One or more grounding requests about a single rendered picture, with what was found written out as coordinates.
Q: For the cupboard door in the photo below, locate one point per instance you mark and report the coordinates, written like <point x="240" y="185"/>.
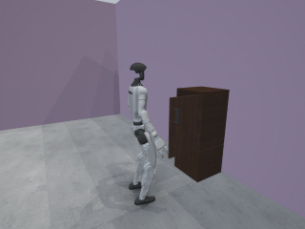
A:
<point x="183" y="136"/>

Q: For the robot right hand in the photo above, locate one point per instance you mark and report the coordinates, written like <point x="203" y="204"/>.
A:
<point x="159" y="144"/>

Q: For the robot right upper arm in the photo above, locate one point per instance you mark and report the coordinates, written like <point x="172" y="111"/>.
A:
<point x="142" y="97"/>

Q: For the robot right foot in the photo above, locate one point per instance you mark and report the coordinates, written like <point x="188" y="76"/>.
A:
<point x="146" y="200"/>

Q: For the left robot shin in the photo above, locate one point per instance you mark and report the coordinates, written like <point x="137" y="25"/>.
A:
<point x="139" y="169"/>

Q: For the robot right forearm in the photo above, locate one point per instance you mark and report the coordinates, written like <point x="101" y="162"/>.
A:
<point x="150" y="128"/>

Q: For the handle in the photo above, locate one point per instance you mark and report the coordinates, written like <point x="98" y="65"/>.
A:
<point x="177" y="112"/>

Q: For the robot left upper arm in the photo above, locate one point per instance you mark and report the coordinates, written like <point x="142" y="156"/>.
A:
<point x="128" y="103"/>

